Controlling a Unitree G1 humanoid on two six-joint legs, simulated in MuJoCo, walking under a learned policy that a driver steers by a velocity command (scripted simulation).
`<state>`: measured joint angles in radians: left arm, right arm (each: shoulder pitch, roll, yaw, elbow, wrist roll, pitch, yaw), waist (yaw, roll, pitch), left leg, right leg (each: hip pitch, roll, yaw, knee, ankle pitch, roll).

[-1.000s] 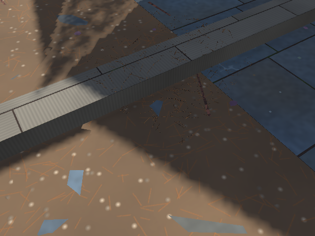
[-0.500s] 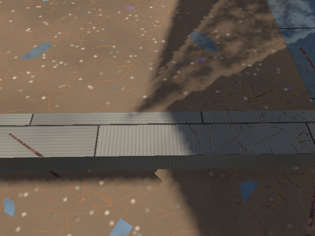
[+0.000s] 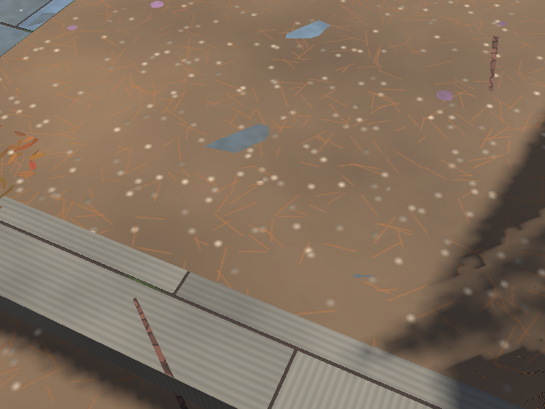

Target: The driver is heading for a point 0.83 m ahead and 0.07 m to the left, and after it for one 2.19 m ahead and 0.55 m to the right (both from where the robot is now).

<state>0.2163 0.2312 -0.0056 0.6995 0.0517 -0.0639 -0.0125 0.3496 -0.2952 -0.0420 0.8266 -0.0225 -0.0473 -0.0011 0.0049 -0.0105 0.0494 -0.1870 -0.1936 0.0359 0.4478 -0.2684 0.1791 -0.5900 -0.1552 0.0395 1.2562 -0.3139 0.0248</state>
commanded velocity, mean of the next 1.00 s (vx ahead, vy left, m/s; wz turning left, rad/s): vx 1.00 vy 0.00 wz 0.14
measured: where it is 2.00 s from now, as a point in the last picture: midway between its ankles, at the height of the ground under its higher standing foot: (338, 21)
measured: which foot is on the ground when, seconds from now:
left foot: down 0.00-0.32, up 0.34-0.76, down 0.78-1.00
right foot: up 0.00-0.30, down 0.32-0.76, up 0.78-1.00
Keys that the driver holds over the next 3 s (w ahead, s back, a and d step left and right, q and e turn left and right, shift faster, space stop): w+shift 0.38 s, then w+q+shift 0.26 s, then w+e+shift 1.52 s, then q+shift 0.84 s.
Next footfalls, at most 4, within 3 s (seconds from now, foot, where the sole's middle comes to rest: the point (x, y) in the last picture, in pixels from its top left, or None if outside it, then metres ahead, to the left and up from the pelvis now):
0.32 right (364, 361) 0.54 -0.16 -0.65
0.78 left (291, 223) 0.92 -0.01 -0.65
1.18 right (314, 107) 1.40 -0.09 -0.65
1.58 left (291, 31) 1.85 -0.02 -0.65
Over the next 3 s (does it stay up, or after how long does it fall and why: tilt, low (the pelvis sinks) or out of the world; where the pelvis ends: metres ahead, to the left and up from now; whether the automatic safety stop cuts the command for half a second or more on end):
stays up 2.28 -0.69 0.13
